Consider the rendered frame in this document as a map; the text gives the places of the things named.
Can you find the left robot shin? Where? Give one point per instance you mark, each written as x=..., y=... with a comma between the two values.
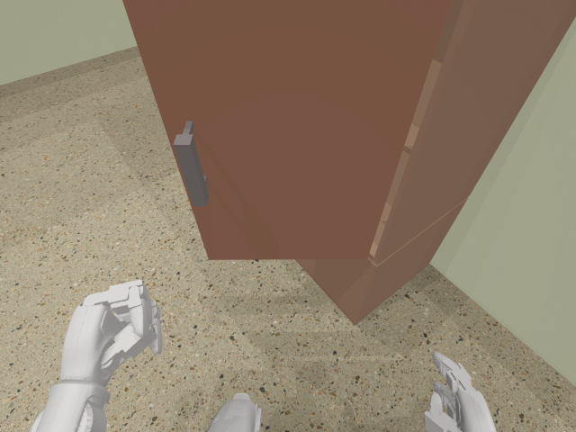
x=241, y=396

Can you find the cupboard door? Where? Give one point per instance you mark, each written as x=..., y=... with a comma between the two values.
x=301, y=110

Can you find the left robot thigh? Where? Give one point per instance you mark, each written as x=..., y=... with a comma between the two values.
x=237, y=416

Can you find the robot right hand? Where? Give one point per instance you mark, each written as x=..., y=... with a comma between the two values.
x=467, y=411

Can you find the handle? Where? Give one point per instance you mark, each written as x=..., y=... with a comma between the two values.
x=189, y=162

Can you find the left robot forearm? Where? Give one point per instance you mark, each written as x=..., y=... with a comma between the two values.
x=74, y=406

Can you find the robot left hand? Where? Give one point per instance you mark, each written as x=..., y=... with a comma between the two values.
x=87, y=353

